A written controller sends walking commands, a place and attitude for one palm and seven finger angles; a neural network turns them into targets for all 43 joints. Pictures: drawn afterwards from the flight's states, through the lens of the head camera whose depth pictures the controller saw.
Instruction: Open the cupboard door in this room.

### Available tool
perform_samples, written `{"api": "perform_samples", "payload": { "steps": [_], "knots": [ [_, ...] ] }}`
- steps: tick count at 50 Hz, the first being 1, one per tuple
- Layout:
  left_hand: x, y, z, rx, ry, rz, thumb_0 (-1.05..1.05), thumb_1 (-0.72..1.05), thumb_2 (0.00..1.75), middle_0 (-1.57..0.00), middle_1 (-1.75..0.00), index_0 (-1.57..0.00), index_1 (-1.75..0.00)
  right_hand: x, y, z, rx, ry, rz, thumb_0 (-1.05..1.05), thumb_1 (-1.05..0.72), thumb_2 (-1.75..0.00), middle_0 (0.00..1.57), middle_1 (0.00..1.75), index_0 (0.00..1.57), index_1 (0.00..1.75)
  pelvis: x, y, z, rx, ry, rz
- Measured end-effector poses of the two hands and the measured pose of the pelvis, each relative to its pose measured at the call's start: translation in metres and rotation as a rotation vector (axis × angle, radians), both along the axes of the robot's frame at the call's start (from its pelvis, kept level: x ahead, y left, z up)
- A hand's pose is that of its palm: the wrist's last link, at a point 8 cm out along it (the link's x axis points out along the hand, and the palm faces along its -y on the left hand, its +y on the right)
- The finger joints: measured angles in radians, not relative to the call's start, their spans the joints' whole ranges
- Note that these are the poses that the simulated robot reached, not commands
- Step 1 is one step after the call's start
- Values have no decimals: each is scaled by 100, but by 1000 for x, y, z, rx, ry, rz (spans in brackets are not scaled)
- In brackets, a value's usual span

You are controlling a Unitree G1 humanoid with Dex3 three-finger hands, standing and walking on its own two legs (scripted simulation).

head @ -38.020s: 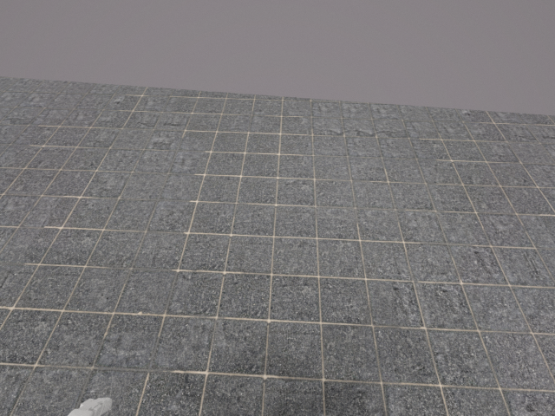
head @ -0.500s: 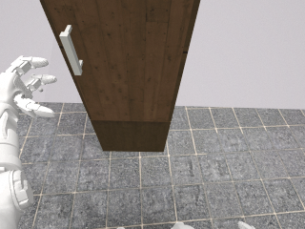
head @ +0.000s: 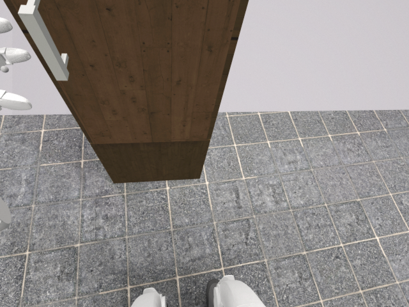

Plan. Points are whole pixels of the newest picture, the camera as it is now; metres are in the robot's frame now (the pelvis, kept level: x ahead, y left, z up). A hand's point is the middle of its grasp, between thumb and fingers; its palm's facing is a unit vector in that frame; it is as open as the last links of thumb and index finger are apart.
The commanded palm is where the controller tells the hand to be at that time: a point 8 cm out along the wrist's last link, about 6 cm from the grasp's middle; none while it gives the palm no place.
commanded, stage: move the hooked fingers beside the handle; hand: left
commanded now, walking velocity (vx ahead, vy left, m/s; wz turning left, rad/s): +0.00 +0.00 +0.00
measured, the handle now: (49, 39) +0.58 +0.24 +0.12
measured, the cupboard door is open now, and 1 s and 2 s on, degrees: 0 0 0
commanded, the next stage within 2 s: slide the fingers in behind the handle in 1.20 s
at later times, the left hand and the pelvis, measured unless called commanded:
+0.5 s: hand (11, 54) +0.54 +0.29 +0.11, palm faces -0.01 -1.00 +0.02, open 14.0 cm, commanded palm +0.52 +0.33 +0.11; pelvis +0.02 +0.01 +0.00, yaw -1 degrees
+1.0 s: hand (17, 58) +0.53 +0.28 +0.12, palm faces +0.01 -1.00 +0.01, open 14.1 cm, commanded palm +0.52 +0.33 +0.11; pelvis +0.02 +0.00 +0.00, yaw +0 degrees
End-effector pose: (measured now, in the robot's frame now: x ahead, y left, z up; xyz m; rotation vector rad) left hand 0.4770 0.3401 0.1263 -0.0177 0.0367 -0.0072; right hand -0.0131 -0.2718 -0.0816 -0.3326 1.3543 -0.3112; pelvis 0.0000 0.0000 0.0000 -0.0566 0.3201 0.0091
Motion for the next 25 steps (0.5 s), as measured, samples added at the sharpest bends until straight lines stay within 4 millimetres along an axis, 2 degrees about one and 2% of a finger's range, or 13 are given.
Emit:
{"api": "perform_samples", "payload": {
  "steps": [15, 25],
  "knots": [
    [46, 6, -2, 3, 18, 5, -1, -50, 30, -30, -120, -30, -120, -22, 16, 2, 15, 129, -67, 0, -90, -90, 20, 30, 21, 30, 12, 5, -5, -20, 73, -9],
    [46, 8, -13, -5, 25, 0, -1, -50, 30, -30, -120, -31, -120, -17, 22, 2, 46, 156, -76, 0, -90, -90, 20, 30, 21, 30, 23, 6, -4, -24, 82, -14]
  ]
}}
